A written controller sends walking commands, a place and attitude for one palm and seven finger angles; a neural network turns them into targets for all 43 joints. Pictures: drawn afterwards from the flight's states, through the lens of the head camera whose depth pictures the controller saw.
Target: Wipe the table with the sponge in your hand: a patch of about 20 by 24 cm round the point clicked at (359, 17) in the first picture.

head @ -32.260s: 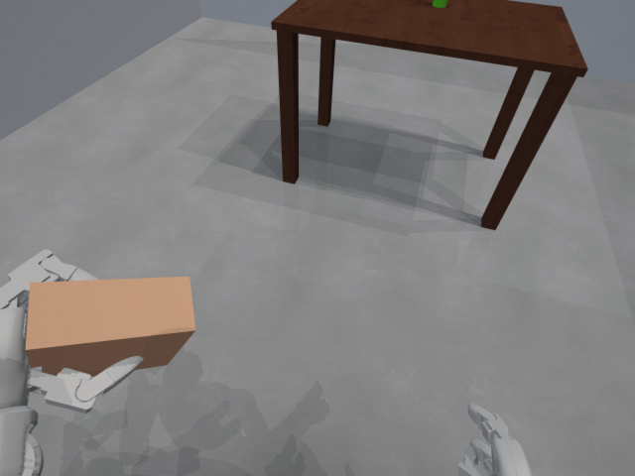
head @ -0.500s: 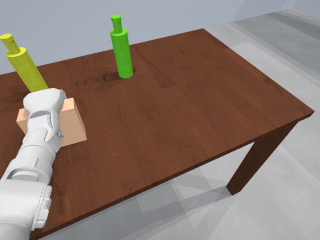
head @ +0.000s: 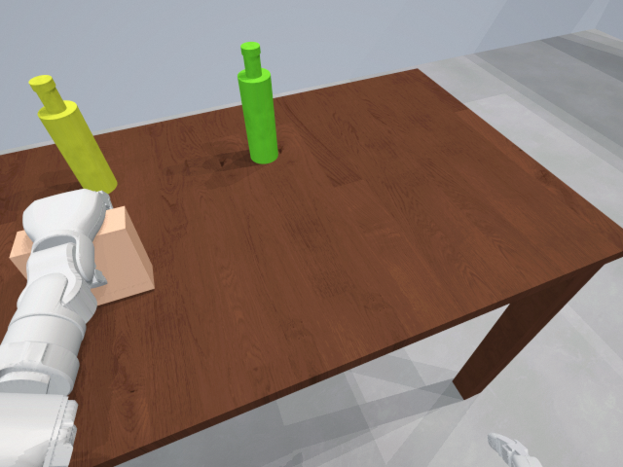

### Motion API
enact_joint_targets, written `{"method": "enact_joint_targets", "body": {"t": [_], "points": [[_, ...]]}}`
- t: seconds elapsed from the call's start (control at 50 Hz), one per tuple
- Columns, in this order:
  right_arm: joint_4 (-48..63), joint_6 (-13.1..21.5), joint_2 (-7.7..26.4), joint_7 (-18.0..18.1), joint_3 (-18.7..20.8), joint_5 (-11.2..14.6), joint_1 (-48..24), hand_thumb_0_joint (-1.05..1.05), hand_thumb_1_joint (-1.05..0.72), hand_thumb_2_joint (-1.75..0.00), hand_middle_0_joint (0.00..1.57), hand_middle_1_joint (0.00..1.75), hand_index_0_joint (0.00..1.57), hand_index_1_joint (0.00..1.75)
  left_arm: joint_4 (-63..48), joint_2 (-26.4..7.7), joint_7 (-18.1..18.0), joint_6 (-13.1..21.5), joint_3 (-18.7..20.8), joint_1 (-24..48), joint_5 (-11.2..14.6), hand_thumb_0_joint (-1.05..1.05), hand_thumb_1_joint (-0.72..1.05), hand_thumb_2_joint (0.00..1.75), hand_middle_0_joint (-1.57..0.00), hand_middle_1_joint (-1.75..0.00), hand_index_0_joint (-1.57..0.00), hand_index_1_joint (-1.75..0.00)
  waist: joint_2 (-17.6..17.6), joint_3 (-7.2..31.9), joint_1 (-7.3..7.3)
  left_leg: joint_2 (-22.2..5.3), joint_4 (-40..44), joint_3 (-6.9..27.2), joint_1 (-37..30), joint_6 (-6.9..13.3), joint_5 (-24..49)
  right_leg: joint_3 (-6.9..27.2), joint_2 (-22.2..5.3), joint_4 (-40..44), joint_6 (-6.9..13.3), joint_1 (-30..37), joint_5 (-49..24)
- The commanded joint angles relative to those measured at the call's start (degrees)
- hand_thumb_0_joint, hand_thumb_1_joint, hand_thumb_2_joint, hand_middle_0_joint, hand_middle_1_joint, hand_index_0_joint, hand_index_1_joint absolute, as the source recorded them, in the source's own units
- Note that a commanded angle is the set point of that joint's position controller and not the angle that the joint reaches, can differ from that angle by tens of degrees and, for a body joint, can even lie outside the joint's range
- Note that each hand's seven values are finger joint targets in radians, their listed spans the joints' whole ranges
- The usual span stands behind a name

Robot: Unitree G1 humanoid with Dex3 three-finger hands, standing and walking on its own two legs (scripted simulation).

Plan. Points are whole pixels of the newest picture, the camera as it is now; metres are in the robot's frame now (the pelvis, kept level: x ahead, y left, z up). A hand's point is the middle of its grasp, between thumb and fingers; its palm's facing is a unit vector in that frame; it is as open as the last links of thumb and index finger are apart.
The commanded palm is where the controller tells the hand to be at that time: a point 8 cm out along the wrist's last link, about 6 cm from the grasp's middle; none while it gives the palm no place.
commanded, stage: slide back across to the first lane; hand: left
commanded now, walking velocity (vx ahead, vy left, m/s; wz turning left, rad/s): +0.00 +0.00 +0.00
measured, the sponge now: (96, 271) +0.37 +0.34 +0.03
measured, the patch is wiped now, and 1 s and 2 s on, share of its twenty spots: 0.90 0.95 0.95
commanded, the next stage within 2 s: wipe back along the first lane in 0.02 s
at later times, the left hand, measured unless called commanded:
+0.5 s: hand (66, 273) +0.33 +0.34 +0.08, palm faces -0.04 -0.02 -1.00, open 9.8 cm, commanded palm +0.30 +0.33 +0.11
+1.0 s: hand (65, 302) +0.29 +0.32 +0.08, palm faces -0.01 -0.02 -1.00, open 9.8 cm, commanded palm +0.24 +0.31 +0.11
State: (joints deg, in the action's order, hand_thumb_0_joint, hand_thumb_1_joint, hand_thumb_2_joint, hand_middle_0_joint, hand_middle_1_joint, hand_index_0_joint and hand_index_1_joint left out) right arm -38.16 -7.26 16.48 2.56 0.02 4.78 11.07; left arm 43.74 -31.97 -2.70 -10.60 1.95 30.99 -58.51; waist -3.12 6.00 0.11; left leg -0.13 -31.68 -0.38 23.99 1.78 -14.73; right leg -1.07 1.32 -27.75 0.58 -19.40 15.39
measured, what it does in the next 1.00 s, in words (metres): stands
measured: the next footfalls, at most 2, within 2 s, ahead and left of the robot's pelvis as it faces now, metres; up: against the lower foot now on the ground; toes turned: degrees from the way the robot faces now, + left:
none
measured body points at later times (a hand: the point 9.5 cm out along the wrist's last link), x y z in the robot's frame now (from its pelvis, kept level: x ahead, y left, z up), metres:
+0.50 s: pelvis +0.01 +0.00 +0.00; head +0.02 -0.01 +0.45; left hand +0.33 +0.34 +0.13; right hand +0.18 -0.25 -0.11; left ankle +0.01 +0.10 -0.73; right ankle -0.02 -0.12 -0.73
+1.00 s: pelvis +0.01 +0.00 +0.00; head +0.00 -0.03 +0.45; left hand +0.29 +0.32 +0.13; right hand +0.21 -0.23 -0.10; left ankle +0.01 +0.10 -0.73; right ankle -0.02 -0.12 -0.73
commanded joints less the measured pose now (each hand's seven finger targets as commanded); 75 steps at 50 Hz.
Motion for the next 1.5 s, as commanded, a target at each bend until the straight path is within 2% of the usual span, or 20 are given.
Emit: {"method": "enact_joint_targets", "body": {"t": [0.0, 0.1, 0.2, 0.24, 0.3, 0.42, 0.56, 0.68, 0.72, 0.74, 0.84, 0.88, 1.02, 1.04, 1.12, 1.28, 1.32, 1.38, 1.42, 1.48], "points": [[6.44, 1.77, 8.6, 0.56, 2.93, -0.26, -2.84, 0.0, -0.9, -0.9, 0.2, 0.3, 0.2, 0.3, -8.09, -20.46, -0.29, -0.33, 4.99, 14.37, -2.49, 0.0, 0.1, 1.3, -1.2, -1.6, -1.2, -1.6, -0.07, 13.84, -1.51, 1.04, 1.83, 1.14, -11.44, 1.64, 17.99, -0.01, 1.17, 2.64, 3.21, 3.89, -17.76], [6.58, 1.51, 8.85, 0.65, 3.03, -0.44, -2.97, 0.0, -0.9, -0.9, 0.2, 0.3, 0.2, 0.3, -10.58, -22.55, 0.71, 1.32, 7.22, 11.83, -1.77, 0.0, 0.1, 1.3, -1.2, -1.6, -1.2, -1.6, 0.12, 14.28, -1.68, 1.26, 1.39, 1.12, -11.67, 1.73, 20.55, 0.05, 1.0, 2.38, 3.2, 5.44, -21.47], [7.77, 1.68, 8.39, 0.12, 3.46, -0.3, -3.95, 0.0, -0.9, -0.9, 0.2, 0.3, 0.2, 0.3, -15.57, -15.8, 1.39, 1.6, 3.97, 4.21, 0.27, 0.0, 0.1, 1.3, -1.2, -1.6, -1.2, -1.6, 0.37, 13.79, -1.66, 0.85, 0.86, 1.4, -13.58, 1.79, 22.68, -0.33, 1.21, 2.47, 3.05, 4.12, -21.97], [7.78, 1.7, 8.7, 0.09, 3.48, -0.38, -4.26, 0.0, -0.9, -0.9, 0.2, 0.3, 0.2, 0.3, -16.79, -17.37, 1.35, 1.46, 5.96, 1.87, 0.92, 0.0, 0.1, 1.3, -1.2, -1.6, -1.2, -1.6, 0.61, 14.17, -2.18, 0.92, 0.76, 1.61, -13.48, 1.85, 23.28, -0.26, 1.25, 2.24, 3.17, 5.23, -22.81], [8.49, 1.85, 8.09, -0.17, 3.51, -0.32, -5.59, 0.0, -0.9, -0.9, 0.2, 0.3, 0.2, 0.3, -21.05, -13.67, 1.16, 0.52, 3.61, -1.11, 1.56, 0.0, 0.1, 1.3, -1.2, -1.6, -1.2, -1.6, 0.24, 13.73, -2.3, 0.71, 1.06, 1.95, -14.35, 1.69, 23.53, -0.66, 1.26, 2.26, 3.03, 4.43, -21.3], [9.02, 2.32, 7.99, -0.21, 2.98, -0.29, -7.9, 0.0, -0.9, -0.9, 0.2, 0.3, 0.2, 0.3, -24.7, -12.46, 0.79, -2.03, 3.93, -6.0, 2.78, 0.0, 0.1, 1.3, -1.2, -1.6, -1.2, -1.6, 1.65, 11.17, -2.87, 0.68, 2.2, 2.56, -13.21, 1.47, 20.53, -0.71, 1.39, 2.65, 3.2, 4.86, -18.55], [9.32, 2.49, 7.15, 0.04, 2.3, -0.02, -9.16, 0.0, -0.9, -0.9, 0.2, 0.3, 0.2, 0.3, -24.95, -7.0, 1.21, -4.28, -1.22, -6.11, 2.54, 0.0, 0.1, 1.3, -1.2, -1.6, -1.2, -1.6, 0.87, 8.64, -2.58, 0.64, 3.43, 3.2, -13.44, 1.19, 14.88, -1.6, 1.61, 3.21, 3.34, 2.67, -11.56], [10.02, 2.54, 7.11, -0.2, 1.83, -0.16, -10.43, 0.0, -0.9, -0.9, 0.2, 0.3, 0.2, 0.3, -26.34, -6.48, 1.27, -4.84, -0.43, -11.9, 3.53, 0.0, 0.1, 1.3, -1.2, -1.6, -1.2, -1.6, 2.72, 7.45, -3.35, 0.66, 3.57, 2.85, -12.17, 1.05, 14.58, -1.4, 1.58, 3.1, 3.19, 4.13, -13.06], [10.12, 2.58, 7.4, -0.28, 1.85, -0.23, -10.99, 0.0, -0.9, -0.9, 0.2, 0.3, 0.2, 0.3, -27.61, -9.15, 1.05, -5.08, 2.24, -13.54, 3.75, 0.0, 0.1, 1.3, -1.2, -1.6, -1.2, -1.6, 2.43, 7.76, -3.99, 0.69, 3.68, 2.94, -11.91, 1.02, 14.87, -0.91, 1.44, 2.96, 3.34, 5.45, -13.67], [10.74, 2.66, 6.95, -0.23, 1.68, -0.23, -11.33, 0.0, -0.9, -0.9, 0.2, 0.3, 0.2, 0.3, -28.83, -6.56, 1.19, -5.38, -0.08, -14.05, 4.07, 0.0, 0.1, 1.3, -1.2, -1.6, -1.2, -1.6, 2.05, 7.47, -3.85, 0.98, 3.68, 2.65, -11.93, 1.14, 14.64, -1.26, 1.41, 3.02, 3.15, 5.71, -13.78], [11.11, 3.16, 6.55, -0.4, 1.63, -0.29, -12.35, 0.0, -0.9, -0.9, 0.2, 0.3, 0.2, 0.3, -32.33, -5.02, 1.24, -6.09, -0.81, -17.63, 4.26, 0.0, 0.1, 1.3, -1.2, -1.6, -1.2, -1.6, 0.66, 6.72, -4.23, 0.81, 3.94, 2.85, -12.69, 1.07, 14.26, -1.34, 1.53, 3.17, 3.23, 5.53, -12.5], [10.73, 3.36, 6.72, -0.41, 1.64, -0.36, -12.4, 0.0, -0.9, -0.9, 0.2, 0.3, 0.2, 0.3, -32.5, -5.87, 1.2, -6.21, 0.58, -20.32, 4.74, 0.0, 0.1, 1.3, -1.2, -1.6, -1.2, -1.6, 3.19, 6.61, -4.43, 0.88, 3.67, 2.74, -12.46, 1.11, 14.96, -0.92, 1.49, 3.18, 3.14, 6.37, -14.34], [11.01, 3.87, 6.69, -0.43, 1.6, -0.57, -14.28, 0.0, -0.9, -0.9, 0.2, 0.3, 0.2, 0.3, -39.41, -7.97, 0.68, -6.82, 3.88, -26.75, 6.57, 0.0, 0.1, 1.3, -1.2, -1.6, -1.2, -1.6, 2.34, 5.96, -5.37, 0.95, 4.02, 2.55, -12.42, 0.94, 15.31, 0.03, 1.18, 3.13, 2.96, 8.15, -16.12], [11.5, 3.99, 6.26, -0.28, 1.38, -0.58, -14.39, 0.0, -0.9, -0.9, 0.2, 0.3, 0.2, 0.3, -39.81, -5.62, 0.74, -7.24, 1.8, -26.76, 6.65, 0.0, 0.1, 1.3, -1.2, -1.6, -1.2, -1.6, 2.41, 5.26, -5.26, 1.11, 4.08, 2.3, -12.26, 1.04, 14.95, -0.54, 1.19, 3.18, 2.79, 7.94, -15.87], [10.98, 4.38, 6.52, -0.11, 1.49, -0.65, -15.05, 0.0, -0.9, -0.9, 0.2, 0.3, 0.2, 0.3, -41.65, -6.91, 0.48, -7.4, 3.29, -28.13, 6.84, 0.0, 0.1, 1.3, -1.2, -1.6, -1.2, -1.6, 2.48, 5.06, -5.46, 0.92, 4.36, 2.57, -12.91, 0.88, 14.17, 0.28, 1.2, 3.62, 2.91, 7.63, -14.97], [11.7, 5.27, 5.64, -0.51, 1.57, -0.78, -16.18, 0.0, -0.9, -0.9, 0.2, 0.3, 0.2, 0.3, -46.39, -1.68, -0.21, -7.87, 0.67, -36.25, 7.85, 0.0, 0.1, 1.3, -1.2, -1.6, -1.2, -1.6, 4.28, 4.22, -5.82, 0.9, 3.72, 2.29, -13.3, 0.91, 15.51, 0.08, 1.12, 3.34, 2.59, 7.73, -17.41], [11.16, 5.32, 6.02, -0.32, 1.55, -0.91, -16.71, 0.0, -0.9, -0.9, 0.2, 0.3, 0.2, 0.3, -47.28, -4.88, -0.59, -8.2, 3.3, -35.67, 7.86, 0.0, 0.1, 1.3, -1.2, -1.6, -1.2, -1.6, 4.05, 4.38, -6.0, 0.86, 4.06, 2.52, -13.43, 0.76, 14.34, 1.13, 1.12, 3.58, 2.76, 8.06, -16.28], [11.73, 5.49, 5.36, -0.4, 1.37, -0.82, -17.2, 0.0, -0.9, -0.9, 0.2, 0.3, 0.2, 0.3, -48.56, -0.96, -0.37, -8.81, 0.13, -38.88, 7.87, 0.0, 0.1, 1.3, -1.2, -1.6, -1.2, -1.6, 3.86, 3.42, -6.16, 0.94, 4.07, 2.36, -13.43, 0.81, 14.32, 0.4, 1.04, 3.67, 2.56, 7.75, -15.74], [11.54, 5.64, 5.64, -0.33, 1.34, -0.99, -17.92, 0.0, -0.9, -0.9, 0.2, 0.3, 0.2, 0.3, -49.8, -3.42, -0.47, -9.02, 1.98, -38.37, 7.56, 0.0, 0.1, 1.3, -1.2, -1.6, -1.2, -1.6, 4.35, 3.12, -6.27, 0.82, 4.31, 2.7, -13.66, 0.8, 13.66, 1.3, 1.13, 3.87, 2.74, 7.71, -15.03], [11.59, 5.72, 5.21, -0.26, 1.09, -0.91, -17.78, 0.0, -0.9, -0.9, 0.2, 0.3, 0.2, 0.3, -49.95, -0.91, -0.22, -9.65, -0.32, -39.12, 7.44, 0.0, 0.1, 1.3, -1.2, -1.6, -1.2, -1.6, 4.2, 2.02, -5.97, 0.98, 4.24, 2.4, -13.57, 0.86, 13.21, 0.9, 1.1, 4.16, 2.57, 7.15, -14.37]]}}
